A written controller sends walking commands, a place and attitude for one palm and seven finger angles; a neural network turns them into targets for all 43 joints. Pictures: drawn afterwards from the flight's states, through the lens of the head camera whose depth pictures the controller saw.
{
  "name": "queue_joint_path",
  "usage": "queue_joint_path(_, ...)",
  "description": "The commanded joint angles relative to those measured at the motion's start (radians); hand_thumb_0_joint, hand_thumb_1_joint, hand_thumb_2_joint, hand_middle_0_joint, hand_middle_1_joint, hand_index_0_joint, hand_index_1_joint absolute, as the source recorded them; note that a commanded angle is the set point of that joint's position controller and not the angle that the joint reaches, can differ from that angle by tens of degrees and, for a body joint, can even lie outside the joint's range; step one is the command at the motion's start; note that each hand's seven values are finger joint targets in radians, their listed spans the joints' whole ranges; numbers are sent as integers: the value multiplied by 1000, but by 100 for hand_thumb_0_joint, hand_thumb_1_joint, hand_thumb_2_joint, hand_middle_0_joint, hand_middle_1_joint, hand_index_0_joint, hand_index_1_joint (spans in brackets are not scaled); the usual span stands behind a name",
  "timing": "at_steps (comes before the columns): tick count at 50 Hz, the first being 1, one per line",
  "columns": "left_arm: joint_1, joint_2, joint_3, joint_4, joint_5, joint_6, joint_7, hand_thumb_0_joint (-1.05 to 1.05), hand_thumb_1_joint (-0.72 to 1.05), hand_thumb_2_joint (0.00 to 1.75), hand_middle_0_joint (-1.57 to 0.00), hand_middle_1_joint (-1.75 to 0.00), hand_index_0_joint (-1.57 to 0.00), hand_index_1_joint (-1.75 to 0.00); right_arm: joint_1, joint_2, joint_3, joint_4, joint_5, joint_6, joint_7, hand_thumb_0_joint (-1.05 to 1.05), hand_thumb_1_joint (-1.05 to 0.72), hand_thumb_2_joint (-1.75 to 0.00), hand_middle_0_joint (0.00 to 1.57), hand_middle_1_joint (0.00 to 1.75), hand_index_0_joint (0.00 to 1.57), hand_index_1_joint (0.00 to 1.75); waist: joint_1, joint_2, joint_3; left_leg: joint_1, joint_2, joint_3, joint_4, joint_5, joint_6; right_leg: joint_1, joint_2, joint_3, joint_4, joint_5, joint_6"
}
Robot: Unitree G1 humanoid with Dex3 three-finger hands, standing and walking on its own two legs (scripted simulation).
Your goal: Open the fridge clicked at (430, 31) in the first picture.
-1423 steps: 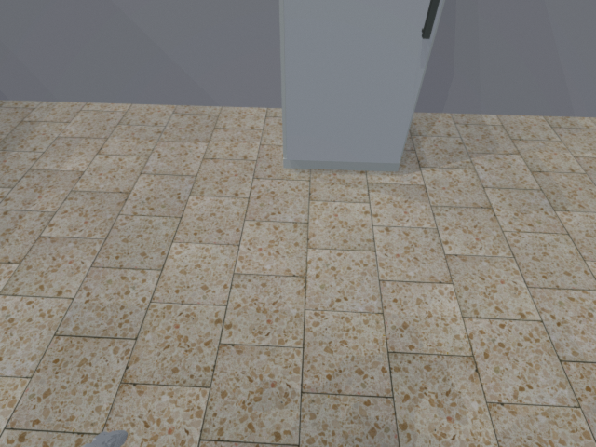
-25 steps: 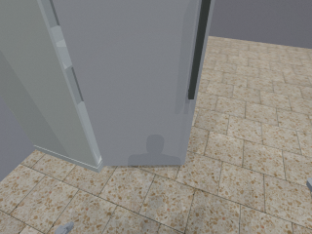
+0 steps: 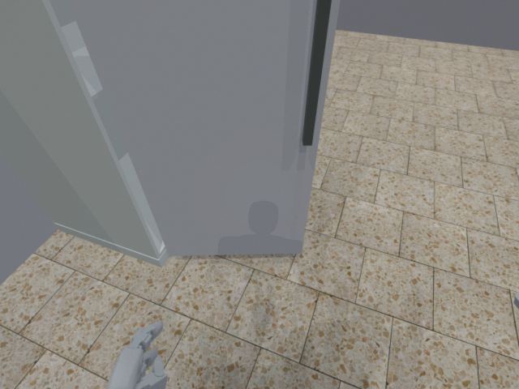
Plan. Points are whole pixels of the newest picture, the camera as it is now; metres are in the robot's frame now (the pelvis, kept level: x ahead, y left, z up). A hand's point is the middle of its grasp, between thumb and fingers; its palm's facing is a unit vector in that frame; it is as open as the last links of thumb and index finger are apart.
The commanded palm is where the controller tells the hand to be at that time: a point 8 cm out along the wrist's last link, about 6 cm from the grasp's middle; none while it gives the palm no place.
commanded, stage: stop stepping back and stand still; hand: right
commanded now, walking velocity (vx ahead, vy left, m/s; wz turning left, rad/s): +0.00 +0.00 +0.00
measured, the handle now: (316, 49) +0.76 -0.10 +0.20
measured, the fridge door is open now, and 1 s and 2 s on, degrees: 68 68 68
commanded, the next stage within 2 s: let the arm hang, fingers relaxed in 0.06 s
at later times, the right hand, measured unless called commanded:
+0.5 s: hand out of the picture +0.04 -0.18 -0.18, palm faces -0.05 +0.99 -0.16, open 7.3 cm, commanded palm none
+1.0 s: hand out of the picture +0.08 -0.27 -0.14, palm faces +0.03 +0.93 -0.38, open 7.4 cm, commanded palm none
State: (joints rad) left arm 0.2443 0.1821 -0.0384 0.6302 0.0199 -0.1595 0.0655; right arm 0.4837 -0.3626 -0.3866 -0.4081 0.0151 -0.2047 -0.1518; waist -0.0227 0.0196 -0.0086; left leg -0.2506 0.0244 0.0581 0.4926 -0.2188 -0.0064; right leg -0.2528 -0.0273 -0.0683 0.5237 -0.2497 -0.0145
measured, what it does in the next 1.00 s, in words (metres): stands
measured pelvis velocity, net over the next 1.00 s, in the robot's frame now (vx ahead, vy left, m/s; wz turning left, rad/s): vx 0.01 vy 0.00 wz -0.03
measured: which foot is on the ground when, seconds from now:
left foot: down 0.00-1.00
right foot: down 0.00-1.00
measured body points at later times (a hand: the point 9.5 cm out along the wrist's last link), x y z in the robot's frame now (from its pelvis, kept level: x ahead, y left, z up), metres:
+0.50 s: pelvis -0.01 +0.00 -0.01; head +0.01 -0.01 +0.44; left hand +0.05 +0.29 -0.13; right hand +0.05 -0.23 -0.16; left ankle +0.03 +0.12 -0.74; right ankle +0.02 -0.11 -0.74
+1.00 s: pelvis +0.01 +0.00 +0.01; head +0.01 +0.01 +0.46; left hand +0.10 +0.28 -0.13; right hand +0.08 -0.32 -0.11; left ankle +0.03 +0.12 -0.74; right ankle +0.02 -0.11 -0.74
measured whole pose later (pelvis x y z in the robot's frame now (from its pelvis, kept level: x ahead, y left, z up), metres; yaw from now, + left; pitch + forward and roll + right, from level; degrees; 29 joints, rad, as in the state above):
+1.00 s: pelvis +0.01 +0.00 +0.01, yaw -2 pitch -2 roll +0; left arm 0.12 0.32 0.01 1.10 0.03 0.00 0.00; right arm 0.09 -0.36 -0.02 1.13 -0.01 -0.01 0.00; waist 0.00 -0.03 0.02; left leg -0.17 0.04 0.08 0.36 -0.17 -0.01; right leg -0.17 0.00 -0.05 0.38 -0.18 -0.02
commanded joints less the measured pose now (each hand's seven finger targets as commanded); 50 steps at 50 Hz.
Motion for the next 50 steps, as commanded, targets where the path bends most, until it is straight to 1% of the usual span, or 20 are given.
queue_joint_path(1, -94, 140, 63, -157, -10, -41, 11, 0, 90, 90, -20, -30, -20, -30, -65, -189, -122, -209, 0, -69, -22, 0, -90, -90, 20, 30, 20, 30, 14, -96, -52, 102, 26, -81, -67, 65, 12, -104, -67, 85, -162, -32, -4)
queue_joint_path(3, -92, 140, 66, -158, -11, -41, 12, 0, 90, 90, -20, -30, -20, -30, -59, -183, -116, -211, 2, -71, -21, 0, -90, -90, 20, 30, 20, 30, 16, -80, -58, 102, 30, -85, -73, 81, 14, -90, -62, 82, -152, -8, -1)
queue_joint_path(7, -98, 148, 72, -162, -12, -37, 15, 0, 90, 90, -20, -30, -20, -30, -32, -196, -130, -211, 2, -69, -24, 0, -90, -90, 20, 30, 20, 30, 12, -98, -73, 115, 29, -76, -66, 103, 11, -90, -66, 85, -150, 31, -1)
queue_joint_path(8, -174, 352, 127, 85, -15, -44, -77, 0, 90, 90, -20, -30, -20, -30, -59, -60, 277, 561, -56, 102, 123, 0, -90, -90, 20, 30, 20, 30, 55, -87, -14, -3, 120, -33, 51, 280, 25, -121, -90, 90, 25, 273, -8)
queue_joint_path(9, -105, 299, 124, 52, -27, 31, -77, 0, 90, 90, -20, -30, -20, -30, -88, -56, 258, 562, -38, 180, 146, 0, -90, -90, 20, 30, 20, 30, 45, -102, -76, -36, 119, -68, 39, 205, 34, -55, -103, 76, 0, 283, 3)
queue_joint_path(10, -92, 298, 119, 47, -16, 55, -75, 0, 90, 90, -20, -30, -20, -30, -135, -43, 271, 580, -39, 193, 150, 0, -90, -90, 20, 30, 20, 30, 41, -99, -77, -53, 83, -31, 82, 65, 38, -88, -123, 118, -25, 245, -19)
queue_joint_path(11, -112, 312, 111, 43, -12, 77, -74, 0, 90, 90, -20, -30, -20, -30, -171, -59, 272, 625, -41, 196, 155, 0, -90, -90, 20, 30, 20, 30, 32, -89, -48, -42, 58, -17, 118, -22, 34, -146, -141, 157, -67, 196, -45)
queue_joint_path(12, -125, 319, 108, 46, -5, 89, -72, 0, 90, 90, -20, -30, -20, -30, -195, -75, 280, 682, -44, 195, 156, 0, -90, -90, 20, 30, 20, 30, 25, -24, -38, -22, 41, -22, 127, -61, 39, -167, -146, 189, -89, 170, -58)
queue_joint_path(14, -135, 333, 101, 72, 2, 109, -71, 0, 90, 90, -20, -30, -20, -30, -234, -111, 290, 804, -50, 195, 157, 0, -90, -90, 20, 30, 20, 30, 16, 88, -35, 17, 68, -54, 60, -49, 48, -180, -119, 185, -81, 95, -56)
queue_joint_path(15, -130, 325, 100, 95, 4, 120, -72, 0, 90, 90, -20, -30, -20, -30, -259, -124, 296, 876, -54, 193, 157, 0, -90, -90, 20, 30, 20, 30, 22, 139, -35, 0, 101, -88, 9, -60, 58, -157, -85, 161, -50, 53, -44)
queue_joint_path(17, -104, 285, 89, 137, 7, 144, -74, 0, 90, 90, -20, -30, -20, -30, -311, -136, 317, 998, -51, 196, 152, 0, -90, -90, 20, 30, 20, 30, 44, 193, -30, -78, 165, -156, -105, -132, 93, -77, -22, 106, 21, -15, -24)
queue_joint_path(19, -72, 250, 79, 184, 11, 161, -71, 0, 90, 90, -20, -30, -20, -30, -357, -127, 336, 1089, -46, 201, 147, 0, -90, -90, 20, 30, 20, 30, 59, 116, -42, -113, 187, -175, -145, -159, 106, -9, -6, 74, 44, -17, -12)
queue_joint_path(21, -68, 247, 75, 225, 11, 162, -67, 0, 90, 90, -20, -30, -20, -30, -372, -114, 343, 1171, -42, 200, 145, 0, -90, -90, 20, 30, 20, 30, 61, -23, -43, -106, 148, -145, -119, -156, 86, 16, -33, 107, -23, 22, -14)
queue_joint_path(23, -90, 272, 78, 254, 11, 155, -62, 0, 90, 90, -20, -30, -20, -30, -348, -108, 341, 1239, -39, 198, 145, 0, -90, -90, 20, 30, 20, 30, 37, -135, -42, -17, 96, -106, -85, -123, 56, -42, -80, 157, -125, 2, -24)
queue_joint_path(26, -96, 275, 83, 301, 9, 148, -53, 0, 90, 90, -20, -30, -20, -30, -302, -93, 332, 1332, -36, 193, 145, 0, -90, -90, 20, 30, 20, 30, 13, -180, -52, 89, 88, -94, -97, -56, 57, -85, -85, 159, -166, -39, -24)
queue_joint_path(28, -74, 279, 89, 327, 3, 147, -50, 0, 90, 90, -20, -30, -20, -30, -306, -106, 331, 1373, -35, 185, 145, 0, -90, -90, 20, 30, 20, 30, 20, -126, -62, 98, 101, -103, -131, -39, 63, -50, -85, 147, -151, -13, -20)
queue_joint_path(36, -57, 296, 95, 404, 2, 150, -47, 0, 90, 90, -20, -30, -20, -30, -342, -123, 335, 1474, -31, 184, 146, 0, -90, -90, 20, 30, 20, 30, 28, -63, 14, 64, 106, -90, -193, -82, 58, -4, -97, 153, -204, -31, -20)
queue_joint_path(39, -69, 302, 94, 415, 1, 150, -50, 0, 90, 90, -20, -30, -20, -30, -357, -140, 337, 1488, -31, 181, 146, 0, -90, -90, 20, 30, 20, 30, 27, -27, 12, 72, 112, -93, -208, -81, 55, 14, -95, 147, -214, -9, -18)
queue_joint_path(46, -132, 335, 87, 426, 1, 145, -58, 0, 90, 90, -20, -30, -20, -30, -407, -168, 345, 1490, -32, 177, 148, 0, -90, -90, 20, 30, 20, 30, 26, -8, 22, 81, 111, -87, -213, -19, 39, 47, -104, 154, -254, 55, -15)
queue_joint_path(50, -160, 346, 82, 426, 1, 140, -61, 0, 90, 90, -20, -30, -20, -30, -428, -177, 347, 1481, -32, 171, 147, 0, -90, -90, 20, 30, 20, 30, 26, -12, -9, 112, 115, -83, -210, 49, 36, 75, -105, 148, -257, 131, -14)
